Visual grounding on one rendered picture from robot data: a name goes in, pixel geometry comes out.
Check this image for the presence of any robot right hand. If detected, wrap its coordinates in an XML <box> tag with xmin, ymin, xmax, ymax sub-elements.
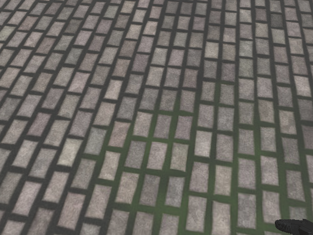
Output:
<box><xmin>275</xmin><ymin>218</ymin><xmax>313</xmax><ymax>235</ymax></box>

